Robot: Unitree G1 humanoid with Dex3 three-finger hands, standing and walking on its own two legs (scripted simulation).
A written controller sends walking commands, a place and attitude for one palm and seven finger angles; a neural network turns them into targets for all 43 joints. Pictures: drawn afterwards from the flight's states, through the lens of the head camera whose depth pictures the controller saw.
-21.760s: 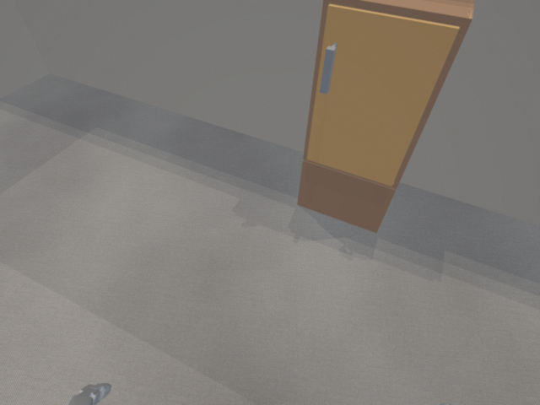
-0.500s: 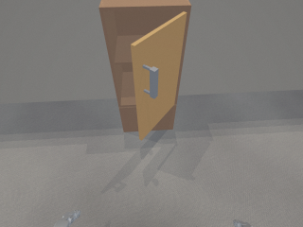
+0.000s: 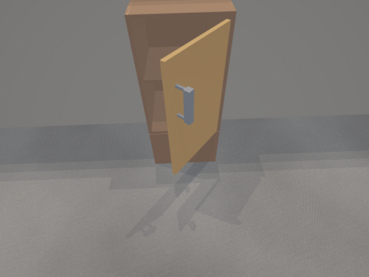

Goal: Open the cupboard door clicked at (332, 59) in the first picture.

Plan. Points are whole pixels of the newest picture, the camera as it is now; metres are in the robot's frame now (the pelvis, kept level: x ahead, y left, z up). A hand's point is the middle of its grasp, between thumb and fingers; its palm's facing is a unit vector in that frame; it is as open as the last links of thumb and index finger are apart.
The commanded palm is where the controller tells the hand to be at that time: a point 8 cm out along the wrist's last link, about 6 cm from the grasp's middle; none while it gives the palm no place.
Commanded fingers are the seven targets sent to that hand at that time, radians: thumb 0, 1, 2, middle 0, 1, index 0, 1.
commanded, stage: let the arm hang, fingers relaxed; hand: left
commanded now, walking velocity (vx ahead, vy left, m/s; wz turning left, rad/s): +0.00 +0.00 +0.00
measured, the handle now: (183, 104) +0.65 +0.04 -0.02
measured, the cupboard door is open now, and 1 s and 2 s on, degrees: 50 50 50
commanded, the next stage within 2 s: look to check the result in 0.36 s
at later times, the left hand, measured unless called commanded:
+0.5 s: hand out of the picture +0.00 +0.14 -0.17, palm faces +0.05 -0.98 -0.18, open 7.3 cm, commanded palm none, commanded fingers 0.00 0.90 0.90 -0.20 -0.30 -0.20 -0.30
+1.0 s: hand out of the picture +0.01 +0.13 -0.18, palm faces +0.05 -0.98 -0.18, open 7.4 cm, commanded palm none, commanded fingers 0.00 0.90 0.90 -0.20 -0.30 -0.20 -0.30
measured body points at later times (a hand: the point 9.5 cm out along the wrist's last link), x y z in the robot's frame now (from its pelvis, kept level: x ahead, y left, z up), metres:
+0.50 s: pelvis +0.02 -0.02 +0.00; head +0.04 -0.02 +0.45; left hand +0.00 +0.20 -0.16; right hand +0.00 -0.22 -0.17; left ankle +0.06 +0.11 -0.74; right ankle -0.03 -0.08 -0.74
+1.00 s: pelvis +0.04 -0.03 +0.00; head +0.05 -0.03 +0.45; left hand +0.01 +0.18 -0.16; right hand +0.03 -0.24 -0.17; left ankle +0.06 +0.11 -0.74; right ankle -0.03 -0.08 -0.74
